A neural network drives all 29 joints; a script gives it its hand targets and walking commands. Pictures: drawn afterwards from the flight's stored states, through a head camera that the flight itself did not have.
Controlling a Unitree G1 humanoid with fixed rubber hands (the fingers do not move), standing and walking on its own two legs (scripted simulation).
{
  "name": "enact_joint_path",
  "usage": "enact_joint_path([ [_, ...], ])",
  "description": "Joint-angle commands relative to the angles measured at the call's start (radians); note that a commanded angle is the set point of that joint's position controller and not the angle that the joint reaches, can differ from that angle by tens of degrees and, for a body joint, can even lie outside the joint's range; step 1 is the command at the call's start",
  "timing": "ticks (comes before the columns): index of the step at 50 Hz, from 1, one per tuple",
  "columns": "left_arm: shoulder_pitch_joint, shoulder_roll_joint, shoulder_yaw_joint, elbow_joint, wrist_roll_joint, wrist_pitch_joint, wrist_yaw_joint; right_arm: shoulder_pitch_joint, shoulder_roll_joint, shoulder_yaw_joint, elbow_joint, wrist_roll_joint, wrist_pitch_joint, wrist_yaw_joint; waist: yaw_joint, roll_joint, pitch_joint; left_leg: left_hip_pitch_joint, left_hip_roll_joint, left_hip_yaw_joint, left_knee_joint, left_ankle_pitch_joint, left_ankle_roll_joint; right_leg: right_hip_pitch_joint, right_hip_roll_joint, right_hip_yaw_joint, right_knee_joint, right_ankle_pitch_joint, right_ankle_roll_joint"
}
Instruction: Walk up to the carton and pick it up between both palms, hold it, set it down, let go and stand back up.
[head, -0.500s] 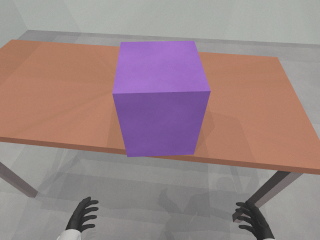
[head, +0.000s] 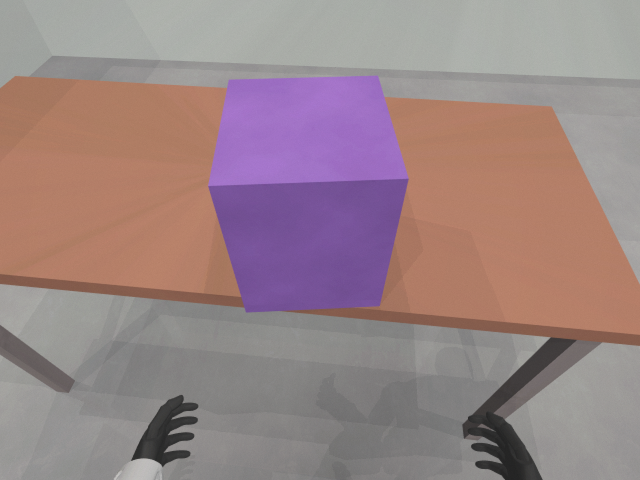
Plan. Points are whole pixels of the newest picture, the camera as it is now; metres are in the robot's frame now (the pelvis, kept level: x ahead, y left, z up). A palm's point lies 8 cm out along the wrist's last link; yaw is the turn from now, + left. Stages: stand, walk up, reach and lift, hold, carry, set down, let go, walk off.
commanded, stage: let go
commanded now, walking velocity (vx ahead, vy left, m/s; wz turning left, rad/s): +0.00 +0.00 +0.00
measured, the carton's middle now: (308, 199) +0.45 +0.04 +0.09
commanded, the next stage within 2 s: stand in 0.20 s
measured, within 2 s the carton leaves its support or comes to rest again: neither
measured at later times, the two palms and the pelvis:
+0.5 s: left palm out of the picture +0.05 +0.26 -0.12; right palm out of the picture +0.05 -0.24 -0.13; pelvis -0.01 +0.01 -0.01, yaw +3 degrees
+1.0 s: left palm out of the picture -0.07 +0.25 -0.14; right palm out of the picture -0.01 -0.22 -0.14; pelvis -0.03 +0.01 -0.01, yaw +6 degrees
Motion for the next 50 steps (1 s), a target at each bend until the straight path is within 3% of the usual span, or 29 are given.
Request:
enact_joint_path([
  [1,-0.076,0.084,0.031,-0.078,-0.006,-0.013,-0.011,-0.079,-0.104,-0.012,-0.145,0.011,-0.028,-0.009,0.015,-0.025,-0.108,0.038,-0.052,0.046,-0.028,0.213,-0.009,0.015,0.006,-0.024,-0.052,0.225,-0.002],
  [10,-0.103,0.093,0.029,-0.092,0.001,0.028,-0.008,-0.064,-0.112,-0.029,-0.186,0.003,0.045,-0.015,0.017,-0.019,-0.029,0.016,-0.043,0.064,-0.072,0.113,0.004,-0.015,0.002,-0.018,-0.078,0.071,-0.008],
  [11,0.044,0.177,0.066,0.020,0.097,-0.067,-0.011,0.072,-0.136,-0.035,-0.085,-0.004,0.155,-0.015,0.021,0.015,-0.005,-0.175,0.085,-0.087,-0.005,0.258,0.025,-0.039,-0.083,0.014,-0.006,0.075,0.017],
  [12,0.055,0.164,0.068,0.048,0.092,-0.095,-0.015,0.090,-0.153,-0.042,-0.089,-0.015,0.203,-0.015,0.015,0.037,0.023,-0.264,0.075,-0.085,-0.008,0.127,0.024,-0.014,-0.087,0.023,-0.013,0.021,0.024],
  [13,0.062,0.149,0.062,0.053,0.078,-0.111,-0.018,0.104,-0.147,-0.039,-0.089,-0.015,0.217,-0.007,0.003,0.027,0.030,-0.258,0.053,-0.077,0.001,0.099,0.019,-0.053,-0.090,0.038,-0.016,0.036,0.014],
  [15,0.057,0.074,0.044,0.069,0.066,-0.130,-0.023,0.080,-0.165,-0.055,-0.116,-0.005,0.219,-0.006,0.004,0.021,-0.129,-0.159,0.048,-0.065,0.076,0.150,0.019,-0.071,-0.091,0.049,0.018,0.125,-0.001],
  [16,0.061,0.061,0.041,0.071,0.060,-0.130,-0.022,0.081,-0.150,-0.055,-0.113,-0.004,0.218,-0.005,0.009,0.057,-0.116,-0.175,0.038,-0.064,0.083,0.111,0.016,-0.092,-0.095,0.048,0.014,0.102,0.009],
  [18,0.003,0.118,0.058,0.062,0.066,-0.136,-0.015,0.142,-0.120,-0.026,-0.109,0.009,0.206,0.006,-0.006,0.050,-0.225,-0.192,0.060,-0.104,0.084,0.208,0.047,-0.026,-0.098,0.018,0.058,0.145,-0.005],
  [19,0.038,0.117,0.056,0.075,0.057,-0.140,-0.014,0.158,-0.121,-0.029,-0.096,0.003,0.203,0.006,-0.004,0.006,-0.226,-0.181,0.052,-0.097,0.093,0.227,0.041,-0.046,-0.096,0.010,0.073,0.121,0.002],
  [20,0.034,0.102,0.057,0.093,0.061,-0.139,-0.016,0.133,-0.138,-0.035,-0.083,-0.004,0.205,0.004,0.013,0.054,-0.228,-0.193,0.052,-0.103,0.101,0.210,0.046,-0.054,-0.099,0.018,0.066,0.088,-0.005],
  [21,0.079,0.092,0.052,0.109,0.043,-0.141,-0.014,0.100,-0.153,-0.043,-0.078,-0.010,0.204,0.006,0.026,-0.006,-0.244,-0.162,0.054,-0.101,0.112,0.226,0.050,-0.065,-0.099,0.019,0.072,0.121,0.000],
  [22,0.076,0.092,0.052,0.116,0.052,-0.141,-0.013,0.112,-0.160,-0.048,-0.080,-0.015,0.209,0.001,0.020,0.014,-0.219,-0.156,0.045,-0.092,0.138,0.235,0.045,-0.097,-0.104,0.019,0.064,0.136,-0.006],
  [24,0.055,0.101,0.055,0.125,0.046,-0.144,-0.003,0.153,-0.149,-0.041,-0.074,-0.013,0.201,-0.004,0.007,-0.030,-0.245,-0.198,0.054,-0.115,0.132,0.260,0.060,-0.060,-0.111,0.005,0.089,0.159,-0.008],
  [25,0.074,0.090,0.053,0.156,0.040,-0.136,0.000,0.147,-0.156,-0.038,-0.063,-0.016,0.200,-0.002,0.002,-0.011,-0.241,-0.195,0.050,-0.107,0.125,0.248,0.058,-0.044,-0.111,-0.002,0.094,0.157,-0.006],
  [29,0.159,0.090,0.062,0.209,0.035,-0.123,0.004,0.190,-0.124,-0.033,-0.012,-0.014,0.221,-0.021,0.027,0.050,-0.102,-0.269,0.045,-0.144,0.084,0.161,0.059,-0.097,-0.100,-0.004,0.065,0.058,-0.003],
  [30,0.167,0.107,0.061,0.226,0.035,-0.117,0.008,0.196,-0.129,-0.034,-0.009,-0.013,0.221,-0.024,0.011,-0.013,-0.087,-0.290,0.042,-0.164,0.075,0.141,0.065,-0.106,-0.103,-0.005,0.061,0.050,-0.005],
  [32,0.178,0.085,0.059,0.251,0.040,-0.119,0.011,0.251,-0.124,-0.035,0.004,-0.010,0.222,-0.026,0.004,-0.018,-0.045,-0.310,0.029,-0.153,0.057,0.083,0.055,-0.139,-0.105,0.004,0.047,-0.019,-0.014],
  [34,0.214,0.074,0.058,0.283,0.037,-0.114,0.014,0.257,-0.129,-0.038,0.032,-0.014,0.224,-0.028,0.010,0.090,-0.036,-0.311,0.041,-0.174,0.031,0.041,0.057,-0.137,-0.098,-0.022,0.052,-0.028,0.003],
  [35,0.199,0.076,0.056,0.284,0.027,-0.111,0.013,0.251,-0.132,-0.035,0.040,-0.016,0.226,-0.027,0.009,0.061,0.002,-0.343,0.040,-0.204,-0.007,-0.006,0.061,-0.146,-0.092,-0.028,0.059,-0.046,0.004],
  [36,0.223,0.054,0.054,0.294,0.037,-0.113,0.017,0.268,-0.134,-0.039,0.053,-0.018,0.226,-0.030,0.008,0.117,-0.029,-0.330,0.046,-0.204,-0.011,0.000,0.067,-0.114,-0.110,-0.019,0.040,-0.032,0.001],
  [37,0.225,0.076,0.061,0.312,0.038,-0.116,0.016,0.266,-0.112,-0.040,0.056,-0.010,0.228,-0.032,0.001,0.063,-0.010,-0.344,0.038,-0.213,-0.032,-0.039,0.064,-0.138,-0.106,-0.017,0.044,-0.038,-0.008],
  [39,0.242,0.068,0.064,0.333,0.039,-0.120,0.013,0.244,-0.134,-0.044,0.055,-0.012,0.233,-0.040,0.014,0.085,0.018,-0.319,0.044,-0.222,-0.065,-0.153,0.065,-0.188,-0.089,-0.024,0.039,-0.063,0.000],
  [40,0.243,0.064,0.057,0.349,0.039,-0.119,0.011,0.258,-0.138,-0.041,0.057,-0.013,0.227,-0.038,0.000,0.069,0.016,-0.338,0.060,-0.252,-0.074,-0.176,0.074,-0.143,-0.104,-0.018,0.036,-0.051,0.008],
  [41,0.212,0.051,0.058,0.350,0.038,-0.123,0.012,0.256,-0.116,-0.032,0.066,-0.007,0.229,-0.036,-0.001,0.087,0.012,-0.335,0.035,-0.210,-0.073,-0.127,0.067,-0.141,-0.108,-0.019,0.025,-0.023,0.011],
  [43,0.235,0.066,0.068,0.358,0.038,-0.127,0.014,0.249,-0.098,-0.025,0.067,-0.004,0.223,-0.033,0.018,0.029,-0.047,-0.344,0.043,-0.228,-0.067,-0.060,0.081,-0.093,-0.112,-0.018,0.031,-0.009,0.000],
  [45,0.234,0.064,0.069,0.385,0.038,-0.125,0.009,0.243,-0.098,-0.027,0.081,-0.005,0.219,-0.031,0.008,-0.005,-0.019,-0.337,0.028,-0.217,-0.066,-0.110,0.058,-0.130,-0.104,-0.022,0.028,-0.070,0.009],
  [46,0.246,0.038,0.061,0.389,0.037,-0.127,0.013,0.232,-0.128,-0.037,0.080,-0.006,0.220,-0.029,0.012,0.043,-0.032,-0.332,0.037,-0.224,-0.049,-0.127,0.063,-0.114,-0.112,-0.022,0.018,-0.046,0.007],
  [49,0.273,0.041,0.062,0.424,0.032,-0.133,0.012,0.254,-0.099,-0.027,0.111,-0.002,0.216,-0.031,0.012,-0.033,-0.116,-0.261,0.018,-0.186,-0.024,-0.043,0.067,-0.094,-0.113,-0.009,0.014,-0.024,0.003],
  [50,0.256,0.081,0.078,0.428,0.033,-0.132,0.016,0.278,-0.089,-0.024,0.119,0.000,0.215,-0.032,-0.009,-0.041,-0.101,-0.230,0.014,-0.164,0.009,0.013,0.051,-0.126,-0.119,-0.011,0.003,-0.042,0.006],
])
